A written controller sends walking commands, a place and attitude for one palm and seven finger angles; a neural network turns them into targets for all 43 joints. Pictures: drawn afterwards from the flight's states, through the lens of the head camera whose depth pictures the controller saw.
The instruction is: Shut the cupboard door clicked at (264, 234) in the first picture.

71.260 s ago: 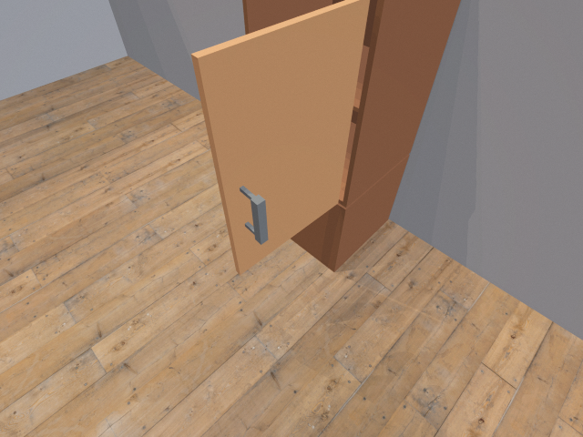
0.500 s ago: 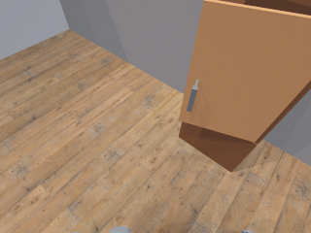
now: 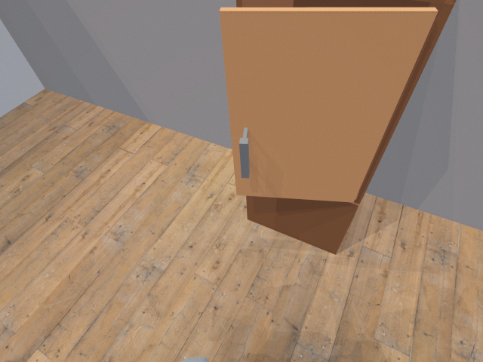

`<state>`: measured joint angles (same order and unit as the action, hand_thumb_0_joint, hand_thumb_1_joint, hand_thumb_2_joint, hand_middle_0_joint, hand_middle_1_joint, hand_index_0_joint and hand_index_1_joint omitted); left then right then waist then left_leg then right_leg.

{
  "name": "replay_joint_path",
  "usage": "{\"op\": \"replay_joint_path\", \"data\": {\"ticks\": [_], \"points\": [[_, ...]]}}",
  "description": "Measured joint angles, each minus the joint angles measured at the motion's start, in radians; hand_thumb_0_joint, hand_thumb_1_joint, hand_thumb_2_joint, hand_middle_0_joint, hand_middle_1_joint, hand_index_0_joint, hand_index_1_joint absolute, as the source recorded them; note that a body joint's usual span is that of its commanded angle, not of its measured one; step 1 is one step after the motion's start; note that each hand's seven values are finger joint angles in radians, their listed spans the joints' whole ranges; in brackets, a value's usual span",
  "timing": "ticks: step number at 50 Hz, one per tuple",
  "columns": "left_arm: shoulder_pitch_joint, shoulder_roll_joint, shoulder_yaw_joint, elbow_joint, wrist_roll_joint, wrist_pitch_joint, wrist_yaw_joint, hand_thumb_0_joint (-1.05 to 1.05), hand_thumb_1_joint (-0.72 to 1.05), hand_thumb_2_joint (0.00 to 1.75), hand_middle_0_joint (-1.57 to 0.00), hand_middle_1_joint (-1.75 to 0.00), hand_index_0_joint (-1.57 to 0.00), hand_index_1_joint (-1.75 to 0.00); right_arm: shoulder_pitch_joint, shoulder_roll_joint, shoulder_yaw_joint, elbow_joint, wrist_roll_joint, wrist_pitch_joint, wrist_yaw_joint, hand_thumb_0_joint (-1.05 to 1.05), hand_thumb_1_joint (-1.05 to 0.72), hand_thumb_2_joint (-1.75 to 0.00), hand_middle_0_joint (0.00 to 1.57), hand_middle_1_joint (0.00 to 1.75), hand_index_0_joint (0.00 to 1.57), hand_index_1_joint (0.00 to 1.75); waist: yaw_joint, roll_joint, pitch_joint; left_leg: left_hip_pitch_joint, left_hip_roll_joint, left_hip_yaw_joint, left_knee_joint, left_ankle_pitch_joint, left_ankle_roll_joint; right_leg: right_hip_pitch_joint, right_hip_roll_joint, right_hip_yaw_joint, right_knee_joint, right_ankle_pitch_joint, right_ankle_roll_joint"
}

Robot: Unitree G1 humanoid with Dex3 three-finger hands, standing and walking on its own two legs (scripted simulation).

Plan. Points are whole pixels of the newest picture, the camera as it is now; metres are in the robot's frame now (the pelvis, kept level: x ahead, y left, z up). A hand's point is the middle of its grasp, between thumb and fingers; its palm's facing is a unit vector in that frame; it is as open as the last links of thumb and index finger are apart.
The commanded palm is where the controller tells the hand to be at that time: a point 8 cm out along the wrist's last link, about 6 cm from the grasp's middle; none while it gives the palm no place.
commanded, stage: take the last steps up to it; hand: left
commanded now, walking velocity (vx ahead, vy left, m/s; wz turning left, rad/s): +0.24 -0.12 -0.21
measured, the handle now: (245, 153) +0.64 +0.03 -0.10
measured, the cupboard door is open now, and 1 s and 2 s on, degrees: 20 20 20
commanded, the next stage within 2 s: come to a stop and stand still in 0.48 s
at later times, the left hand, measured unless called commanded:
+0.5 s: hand (176, 343) +0.18 +0.15 -0.16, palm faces -0.10 -0.98 -0.15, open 7.4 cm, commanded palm none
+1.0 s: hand (210, 305) +0.25 +0.09 -0.15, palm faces -0.04 -0.97 -0.25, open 7.3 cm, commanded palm none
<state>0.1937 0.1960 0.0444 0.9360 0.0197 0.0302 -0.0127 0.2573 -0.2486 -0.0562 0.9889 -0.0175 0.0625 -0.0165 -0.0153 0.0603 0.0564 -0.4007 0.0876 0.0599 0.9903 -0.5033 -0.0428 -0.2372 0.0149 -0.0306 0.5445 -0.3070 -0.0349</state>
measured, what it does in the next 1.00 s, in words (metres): walks ahead: left foot, then right foot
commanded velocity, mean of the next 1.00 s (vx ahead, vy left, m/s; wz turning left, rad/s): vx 0.01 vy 0.02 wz -0.07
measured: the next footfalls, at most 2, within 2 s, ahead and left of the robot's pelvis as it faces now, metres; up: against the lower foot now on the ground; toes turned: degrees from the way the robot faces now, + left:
left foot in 0.22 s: +0.08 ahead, +0.12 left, +0.00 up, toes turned +5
right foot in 0.62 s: +0.24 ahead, -0.21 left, +0.00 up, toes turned -12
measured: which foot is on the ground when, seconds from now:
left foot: up 0.00-0.20, down 0.22-0.62, up 0.64-1.00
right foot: down 0.00-0.22, up 0.24-0.60, down 0.62-1.00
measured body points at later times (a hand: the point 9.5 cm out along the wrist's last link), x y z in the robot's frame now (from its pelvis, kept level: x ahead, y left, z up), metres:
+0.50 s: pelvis +0.10 -0.03 +0.01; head +0.14 -0.02 +0.46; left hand +0.19 +0.20 -0.15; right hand +0.04 -0.26 -0.13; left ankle +0.04 +0.11 -0.73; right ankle +0.14 -0.19 -0.68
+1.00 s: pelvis +0.16 -0.09 +0.01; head +0.20 -0.11 +0.46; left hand +0.25 +0.14 -0.13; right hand +0.24 -0.35 -0.14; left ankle +0.15 +0.05 -0.66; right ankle +0.20 -0.20 -0.73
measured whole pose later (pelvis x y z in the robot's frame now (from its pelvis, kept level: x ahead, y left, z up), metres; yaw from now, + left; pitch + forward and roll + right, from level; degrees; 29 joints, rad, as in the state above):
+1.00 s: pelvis +0.16 -0.09 +0.01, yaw -6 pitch +0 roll +2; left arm 0.15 0.17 0.04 0.99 0.03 0.00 0.04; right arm 0.09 -0.23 -0.07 0.96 -0.01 0.07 0.00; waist 0.03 0.00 0.09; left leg -0.45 0.00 0.00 1.00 -0.43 -0.07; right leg -0.30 -0.05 -0.10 0.44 -0.15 -0.04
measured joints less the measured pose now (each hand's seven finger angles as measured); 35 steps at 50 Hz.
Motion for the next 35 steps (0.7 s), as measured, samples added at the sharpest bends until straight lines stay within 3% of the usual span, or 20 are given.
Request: {"op": "replay_joint_path", "data": {"ticks": [4, 10, 11, 12, 14, 17, 19, 22, 25, 30, 32, 35], "points": [[0.032, -0.008, 0.000, 0.020, 0.002, -0.007, 0.006, 0.01, 0.91, 0.90, -0.20, -0.30, -0.20, -0.30, 0.005, 0.008, -0.002, 0.005, -0.008, -0.014, 0.014, 0.01, -0.91, -0.90, 0.20, 0.30, 0.19, 0.30, -0.002, -0.032, -0.023, -0.043, -0.009, 0.015, 0.029, 0.074, -0.006, 0.043, 0.004, 0.010, -0.092, 0.040, -0.009], [0.067, 0.000, 0.006, 0.057, 0.003, -0.014, -0.001, 0.01, 0.90, 0.90, -0.20, -0.30, -0.20, -0.30, 0.015, 0.034, 0.007, -0.004, -0.011, -0.054, 0.013, 0.01, -0.91, -0.90, 0.20, 0.30, 0.19, 0.30, 0.008, -0.080, -0.046, 0.066, -0.014, 0.032, -0.314, 0.138, 0.000, 0.063, 0.027, 0.018, -0.094, 0.013, -0.011], [0.076, 0.002, 0.008, 0.062, -0.001, -0.011, -0.003, 0.01, 0.90, 0.90, -0.20, -0.30, -0.20, -0.30, 0.022, 0.035, 0.011, -0.007, -0.011, -0.068, 0.010, 0.01, -0.91, -0.90, 0.20, 0.30, 0.19, 0.30, 0.009, -0.083, -0.052, 0.106, -0.015, 0.035, -0.400, 0.171, 0.004, 0.054, 0.034, 0.020, -0.060, -0.010, -0.007], [0.082, 0.005, 0.010, 0.067, -0.005, -0.007, -0.005, 0.01, 0.90, 0.90, -0.20, -0.30, -0.20, -0.30, 0.026, 0.039, 0.014, -0.006, -0.015, -0.082, 0.006, 0.01, -0.91, -0.90, 0.20, 0.30, 0.19, 0.30, 0.005, -0.091, -0.057, 0.117, -0.017, 0.039, -0.426, 0.204, 0.035, 0.029, 0.036, 0.026, 0.004, -0.052, -0.010], [0.086, 0.017, 0.015, 0.082, -0.002, 0.009, -0.012, 0.01, 0.91, 0.90, -0.20, -0.30, -0.20, -0.30, 0.035, 0.056, 0.022, -0.007, -0.020, -0.093, -0.001, 0.01, -0.91, -0.90, 0.20, 0.30, 0.20, 0.30, -0.003, -0.118, -0.059, 0.128, -0.017, 0.056, -0.405, 0.185, 0.052, -0.049, 0.031, 0.036, 0.205, -0.146, -0.011], [0.073, 0.029, 0.025, 0.092, 0.012, 0.022, -0.027, 0.01, 0.91, 0.90, -0.20, -0.30, -0.20, -0.30, 0.072, 0.076, 0.035, -0.005, -0.022, -0.100, -0.011, 0.00, -0.91, -0.89, 0.20, 0.30, 0.20, 0.30, -0.013, -0.128, -0.058, 0.186, -0.007, 0.067, -0.469, 0.183, 0.035, -0.169, 0.012, 0.029, 0.448, -0.102, 0.006], [0.055, 0.034, 0.029, 0.083, 0.011, 0.018, -0.034, 0.01, 0.91, 0.90, -0.20, -0.30, -0.20, -0.30, 0.094, 0.085, 0.042, 0.008, -0.020, -0.103, -0.016, 0.00, -0.91, -0.89, 0.20, 0.30, 0.20, 0.30, -0.011, -0.124, -0.046, 0.229, 0.003, 0.069, -0.528, 0.203, 0.024, -0.229, -0.009, 0.027, 0.514, -0.050, 0.021], [0.028, 0.035, 0.029, 0.065, 0.005, 0.011, -0.034, 0.01, 0.91, 0.90, -0.19, -0.30, -0.20, -0.30, 0.117, 0.094, 0.045, 0.031, -0.018, -0.105, -0.016, 0.00, -0.91, -0.89, 0.20, 0.30, 0.20, 0.30, -0.004, -0.109, -0.023, 0.286, 0.023, 0.083, -0.594, 0.215, 0.010, -0.287, -0.041, 0.024, 0.489, 0.008, 0.038], [0.000, 0.034, 0.023, 0.055, 0.002, 0.008, -0.033, 0.01, 0.91, 0.90, -0.19, -0.30, -0.20, -0.30, 0.129, 0.097, 0.039, 0.048, -0.018, -0.100, -0.011, 0.00, -0.91, -0.89, 0.20, 0.30, 0.20, 0.30, -0.010, -0.092, 0.003, 0.326, 0.045, 0.101, -0.615, 0.201, -0.015, -0.293, -0.068, 0.001, 0.341, 0.045, 0.042], [-0.027, 0.033, 0.016, 0.045, 0.002, -0.015, -0.037, 0.01, 0.91, 0.90, -0.19, -0.30, -0.20, -0.30, 0.145, 0.088, 0.020, 0.072, -0.012, -0.083, -0.001, 0.01, -0.91, -0.89, 0.21, 0.30, 0.20, 0.30, -0.030, -0.069, 0.027, 0.346, 0.090, 0.118, -0.505, 0.095, -0.063, -0.188, -0.056, -0.047, 0.055, 0.106, 0.025], [-0.040, 0.021, 0.016, 0.050, 0.002, -0.046, -0.024, 0.01, 0.91, 0.90, -0.19, -0.30, -0.20, -0.30, 0.130, 0.074, 0.014, 0.089, 0.001, -0.067, 0.003, 0.01, -0.91, -0.89, 0.21, 0.30, 0.20, 0.30, -0.022, -0.050, 0.040, 0.274, 0.101, 0.070, -0.300, 0.005, -0.027, -0.181, -0.041, -0.052, 0.078, 0.109, 0.004], [-0.056, -0.018, -0.006, 0.061, -0.003, -0.059, 0.003, 0.01, 0.91, 0.90, -0.19, -0.30, -0.20, -0.30, 0.074, 0.049, 0.007, 0.086, 0.015, -0.042, -0.008, 0.01, -0.91, -0.89, 0.20, 0.30, 0.20, 0.30, -0.023, -0.020, 0.062, 0.146, 0.039, -0.022, -0.031, -0.053, 0.007, -0.138, -0.032, -0.066, 0.067, 0.073, -0.009]]}}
